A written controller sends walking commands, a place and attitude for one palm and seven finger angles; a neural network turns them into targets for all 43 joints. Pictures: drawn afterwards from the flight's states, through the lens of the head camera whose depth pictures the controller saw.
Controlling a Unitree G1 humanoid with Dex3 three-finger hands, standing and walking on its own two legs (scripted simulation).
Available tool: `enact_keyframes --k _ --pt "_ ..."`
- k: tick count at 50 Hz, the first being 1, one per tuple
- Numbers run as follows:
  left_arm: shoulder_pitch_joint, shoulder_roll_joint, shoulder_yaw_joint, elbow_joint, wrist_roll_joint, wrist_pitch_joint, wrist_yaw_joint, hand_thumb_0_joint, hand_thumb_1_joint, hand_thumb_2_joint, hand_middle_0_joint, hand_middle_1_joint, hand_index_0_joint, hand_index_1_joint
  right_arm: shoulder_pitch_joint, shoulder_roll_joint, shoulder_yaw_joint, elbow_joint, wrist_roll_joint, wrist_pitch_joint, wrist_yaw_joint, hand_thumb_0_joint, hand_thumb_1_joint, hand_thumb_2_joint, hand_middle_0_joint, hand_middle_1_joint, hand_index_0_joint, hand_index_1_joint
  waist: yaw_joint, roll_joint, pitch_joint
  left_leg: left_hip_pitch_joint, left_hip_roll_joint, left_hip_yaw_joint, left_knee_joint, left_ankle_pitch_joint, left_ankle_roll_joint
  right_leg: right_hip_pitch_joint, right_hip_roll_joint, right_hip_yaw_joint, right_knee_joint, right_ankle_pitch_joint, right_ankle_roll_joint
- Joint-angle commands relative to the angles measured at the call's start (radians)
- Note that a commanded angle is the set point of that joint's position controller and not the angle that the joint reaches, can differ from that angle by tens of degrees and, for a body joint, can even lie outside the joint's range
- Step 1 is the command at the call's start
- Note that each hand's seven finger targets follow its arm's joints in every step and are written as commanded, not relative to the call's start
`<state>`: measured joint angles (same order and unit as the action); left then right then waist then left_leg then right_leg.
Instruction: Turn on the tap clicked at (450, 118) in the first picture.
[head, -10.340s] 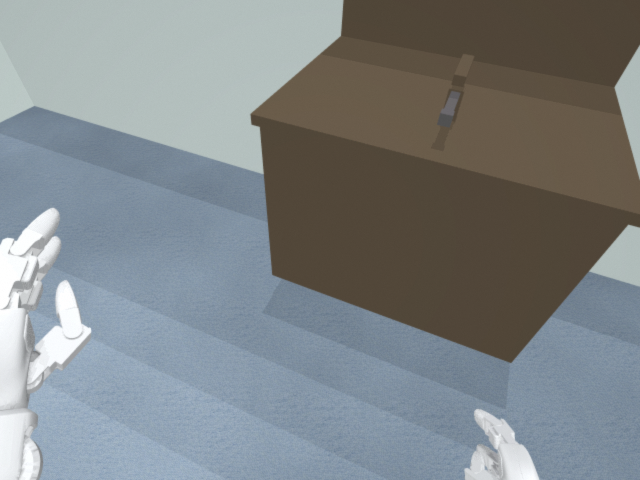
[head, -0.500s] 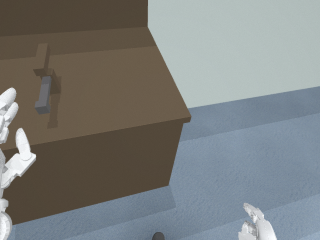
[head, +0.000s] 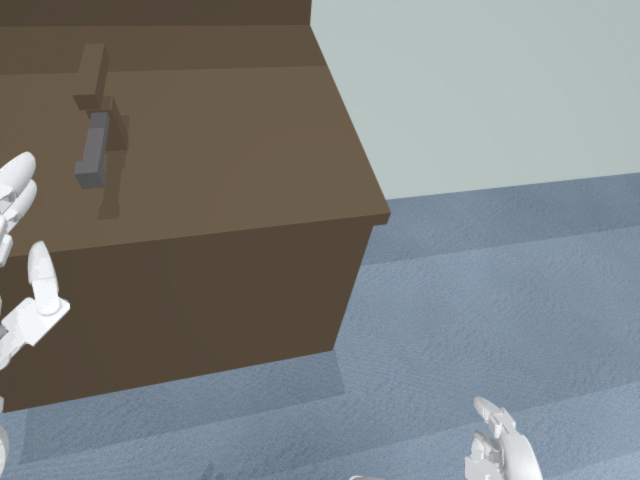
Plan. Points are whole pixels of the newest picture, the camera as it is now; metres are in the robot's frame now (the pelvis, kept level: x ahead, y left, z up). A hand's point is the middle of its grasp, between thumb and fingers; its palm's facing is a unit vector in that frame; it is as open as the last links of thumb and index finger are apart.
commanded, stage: come to a stop and stand still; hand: left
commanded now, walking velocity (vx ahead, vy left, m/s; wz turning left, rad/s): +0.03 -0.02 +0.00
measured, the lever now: (90, 174) +0.45 +0.35 +0.07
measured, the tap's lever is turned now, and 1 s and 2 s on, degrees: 0 0 0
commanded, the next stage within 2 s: look again from close up in 1.28 s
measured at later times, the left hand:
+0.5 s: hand (118, 229) +0.30 +0.23 +0.16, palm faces +0.29 -0.85 -0.44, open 7.5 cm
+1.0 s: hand (50, 226) +0.28 +0.27 +0.19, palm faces +0.37 -0.86 -0.35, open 7.5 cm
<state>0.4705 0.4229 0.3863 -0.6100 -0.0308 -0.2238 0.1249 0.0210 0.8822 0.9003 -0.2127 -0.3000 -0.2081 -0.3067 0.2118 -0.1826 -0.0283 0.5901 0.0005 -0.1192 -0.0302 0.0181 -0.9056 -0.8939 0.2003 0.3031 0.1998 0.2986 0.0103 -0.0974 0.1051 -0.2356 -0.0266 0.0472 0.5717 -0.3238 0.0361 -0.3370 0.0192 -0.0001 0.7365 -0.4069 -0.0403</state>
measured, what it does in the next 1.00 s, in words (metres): steps on the spot: right foot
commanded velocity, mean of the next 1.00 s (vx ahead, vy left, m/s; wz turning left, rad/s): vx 0.00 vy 0.00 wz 0.00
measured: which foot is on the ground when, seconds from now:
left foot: down 0.00-1.00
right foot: up 0.00-0.18, down 0.20-1.00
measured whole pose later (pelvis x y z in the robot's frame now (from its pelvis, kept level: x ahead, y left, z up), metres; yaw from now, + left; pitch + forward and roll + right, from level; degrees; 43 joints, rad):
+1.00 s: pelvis +0.04 +0.04 +0.02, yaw -5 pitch -1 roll -1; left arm 0.40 0.33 0.36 -0.47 -0.05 -0.15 0.14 0.02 0.89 0.90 -0.21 -0.30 -0.21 -0.31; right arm 0.17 -0.18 0.04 0.56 -0.02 -0.08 -0.04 0.02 -0.90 -0.89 0.20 0.30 0.20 0.30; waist 0.03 0.01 0.05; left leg -0.18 -0.02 0.03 0.42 -0.22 0.04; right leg -0.17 0.00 -0.03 0.35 -0.16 0.01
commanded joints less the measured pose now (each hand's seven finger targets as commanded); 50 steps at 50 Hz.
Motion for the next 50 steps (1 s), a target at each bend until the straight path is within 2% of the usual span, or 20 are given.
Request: enact_keyframes --k 1,2,3,4,5,6,8,9,11,13,16,17,18,19,22,28,32,38,43,50 --pt "-0.043 0.158 0.163 -0.138 -0.013 -0.054 0.022 0.000 0.900 0.900 -0.200 -0.300 -0.200 -0.300 -0.036 -0.125 -0.037 -0.124 0.001 -0.054 -0.001 0.000 -0.900 -0.900 0.200 0.300 0.200 0.300 -0.040 0.271 -0.125 0.183 0.304 -0.372 -0.237 0.365 0.169 -0.205 -0.007 0.012 0.193 -0.073 0.015" --pt "-0.024 0.131 0.147 -0.093 -0.017 -0.044 0.017 0.000 0.900 0.900 -0.200 -0.300 -0.200 -0.300 -0.039 -0.138 -0.042 -0.125 0.010 -0.046 0.005 0.000 -0.900 -0.900 0.200 0.300 0.200 0.300 -0.033 0.219 -0.120 0.153 0.283 -0.300 -0.204 0.406 0.146 -0.163 -0.016 0.000 0.102 -0.050 0.017" --pt "-0.956 0.761 0.469 -0.211 0.008 -0.185 0.035 0.000 0.900 0.900 -0.200 -0.300 -0.200 -0.300 0.036 -0.159 0.021 -0.111 0.053 -0.100 -0.021 0.000 -0.900 -0.900 0.200 0.300 0.200 0.300 -0.009 0.414 -0.203 0.166 0.227 -0.156 -0.249 0.402 0.082 -0.181 -0.045 -0.005 0.118 -0.038 0.048" --pt "-0.512 0.312 0.316 0.231 0.002 -0.134 0.000 0.000 0.900 0.900 -0.200 -0.300 -0.200 -0.300 -0.015 -0.054 0.005 -0.114 0.009 -0.141 0.018 0.000 -0.900 -0.900 0.200 0.300 0.200 0.300 0.015 0.368 -0.232 0.214 0.209 -0.114 -0.201 0.345 0.053 -0.279 -0.056 -0.060 0.142 -0.038 0.028" --pt "-0.415 0.241 0.233 0.110 -0.014 -0.134 -0.005 0.000 0.900 0.900 -0.200 -0.300 -0.200 -0.300 0.001 -0.104 0.000 -0.126 -0.012 -0.135 0.031 0.000 -0.900 -0.900 0.200 0.300 0.200 0.300 -0.002 0.320 -0.223 0.237 0.179 -0.093 -0.179 0.438 0.029 -0.204 -0.030 -0.100 0.082 -0.029 0.035" --pt "-0.355 0.249 0.213 0.241 0.005 -0.115 -0.014 0.000 0.900 0.900 -0.200 -0.300 -0.200 -0.300 0.021 -0.161 -0.018 -0.113 -0.014 -0.130 0.031 0.000 -0.900 -0.900 0.200 0.300 0.200 0.300 -0.002 0.293 -0.209 0.218 0.190 -0.067 -0.156 0.536 0.023 -0.152 -0.041 -0.088 -0.037 0.029 0.039" --pt "-0.221 0.078 0.059 0.302 -0.014 -0.072 -0.046 0.000 0.900 0.900 -0.200 -0.300 -0.200 -0.300 0.024 -0.164 -0.013 -0.139 0.008 -0.109 0.047 0.000 -0.900 -0.900 0.200 0.300 0.200 0.300 0.003 0.218 -0.206 0.143 0.157 -0.005 -0.059 0.560 -0.012 0.045 -0.020 -0.089 -0.269 0.239 0.031" --pt "-0.190 0.049 0.016 0.253 -0.007 -0.053 -0.052 0.000 0.900 0.900 -0.200 -0.300 -0.200 -0.300 0.035 -0.162 -0.015 -0.153 0.014 -0.090 0.057 0.000 -0.900 -0.900 0.200 0.300 0.200 0.300 0.005 0.124 -0.239 0.038 0.127 0.001 0.044 0.536 -0.027 0.220 -0.040 -0.025 -0.315 0.431 0.005" --pt "-0.192 0.054 0.008 0.197 0.005 -0.018 -0.048 0.000 0.900 0.900 -0.200 -0.300 -0.200 -0.300 0.000 -0.163 -0.021 -0.161 0.026 -0.073 0.066 0.000 -0.900 -0.900 0.200 0.300 0.200 0.300 -0.004 -0.152 -0.236 -0.190 0.038 0.019 0.211 0.136 -0.038 0.401 -0.204 0.204 -0.336 0.719 -0.080" --pt "-0.104 0.064 0.041 0.161 -0.011 -0.007 -0.030 0.000 0.900 0.900 -0.200 -0.300 -0.200 -0.300 -0.037 -0.152 -0.025 -0.183 0.054 -0.059 0.066 0.000 -0.900 -0.900 0.200 0.300 0.200 0.300 0.005 -0.232 -0.199 -0.178 0.051 -0.029 0.210 -0.123 -0.029 0.289 -0.243 0.214 -0.350 0.593 -0.083" --pt "-0.080 0.167 0.188 0.000 -0.018 -0.031 0.008 0.000 0.900 0.900 -0.200 -0.300 -0.200 -0.300 -0.112 -0.125 -0.001 -0.185 0.026 -0.035 0.028 0.000 -0.900 -0.900 0.200 0.300 0.200 0.300 -0.003 -0.082 -0.175 -0.095 0.064 -0.037 0.012 -0.059 -0.026 0.182 -0.222 0.158 -0.376 0.395 -0.062" --pt "-0.085 0.183 0.214 -0.071 -0.018 -0.045 0.020 0.000 0.900 0.900 -0.200 -0.300 -0.200 -0.300 -0.121 -0.120 0.006 -0.178 0.013 -0.034 0.015 0.000 -0.900 -0.900 0.200 0.300 0.200 0.300 -0.011 0.043 -0.203 -0.011 0.056 -0.029 -0.089 0.074 -0.027 0.168 -0.177 0.112 -0.342 0.368 -0.037" --pt "-0.174 0.289 0.288 -0.218 -0.015 -0.071 0.035 0.000 0.900 0.900 -0.200 -0.300 -0.200 -0.300 -0.143 -0.130 0.006 -0.177 0.001 -0.032 -0.001 0.000 -0.900 -0.900 0.200 0.300 0.200 0.300 -0.007 0.182 -0.242 0.047 0.065 -0.039 -0.138 0.209 -0.037 0.188 -0.129 0.064 -0.282 0.380 -0.015" --pt "-0.132 0.229 0.263 -0.214 -0.016 -0.076 0.041 0.000 0.900 0.900 -0.200 -0.300 -0.200 -0.300 -0.145 -0.117 0.008 -0.182 -0.007 -0.037 -0.009 0.000 -0.900 -0.900 0.200 0.300 0.200 0.300 -0.001 0.260 -0.277 0.080 0.094 -0.059 -0.124 0.339 -0.025 0.200 -0.100 0.032 -0.253 0.410 0.001" --pt "-0.104 0.177 0.214 -0.213 -0.021 -0.055 0.044 0.000 0.900 0.900 -0.200 -0.300 -0.200 -0.300 -0.134 -0.122 0.002 -0.191 0.004 -0.045 -0.015 0.000 -0.900 -0.900 0.200 0.300 0.200 0.300 0.003 0.312 -0.292 0.060 0.080 -0.044 -0.063 0.382 -0.029 0.254 -0.104 0.078 -0.295 0.510 -0.002" --pt "-0.044 0.027 0.090 0.039 -0.014 -0.022 0.029 0.000 0.900 0.900 -0.200 -0.300 -0.200 -0.300 -0.094 -0.148 -0.018 -0.147 0.002 -0.045 -0.010 0.000 -0.900 -0.900 0.200 0.300 0.200 0.300 -0.012 0.135 -0.272 0.121 0.086 -0.044 -0.076 0.517 -0.030 0.247 -0.072 0.031 -0.309 0.655 0.014" --pt "-0.050 0.010 0.049 0.097 -0.009 0.009 0.009 0.000 0.900 0.900 -0.200 -0.300 -0.200 -0.300 -0.095 -0.158 -0.026 -0.153 0.010 -0.015 -0.007 0.000 -0.900 -0.900 0.200 0.300 0.200 0.300 -0.014 0.053 -0.229 0.097 0.095 -0.047 -0.107 0.477 -0.029 0.218 -0.062 0.016 -0.334 0.606 0.029" --pt "-0.186 0.119 0.100 -0.077 -0.009 0.010 0.019 0.000 0.900 0.900 -0.200 -0.300 -0.200 -0.300 -0.149 -0.142 -0.004 -0.187 0.001 0.001 -0.027 0.000 -0.900 -0.900 0.200 0.300 0.200 0.300 0.002 0.146 -0.228 0.098 0.083 -0.046 -0.182 0.391 -0.030 0.223 -0.050 0.005 -0.356 0.493 0.033" --pt "-0.186 0.123 0.108 -0.146 -0.016 0.009 0.035 0.000 0.900 0.900 -0.200 -0.300 -0.200 -0.300 -0.149 -0.127 0.011 -0.195 -0.012 -0.013 -0.033 0.000 -0.900 -0.900 0.200 0.300 0.200 0.300 0.007 0.235 -0.249 0.096 0.074 -0.048 -0.203 0.368 -0.039 0.259 -0.048 0.002 -0.369 0.470 0.028" --pt "-0.107 0.030 0.040 -0.006 -0.018 0.029 0.024 0.000 0.900 0.900 -0.200 -0.300 -0.200 -0.300 -0.119 -0.133 0.005 -0.173 -0.009 -0.009 -0.027 0.000 -0.900 -0.900 0.200 0.300 0.200 0.300 0.001 0.145 -0.208 0.045 0.076 -0.063 -0.253 0.234 -0.051 0.244 -0.033 0.000 -0.410 0.378 0.035"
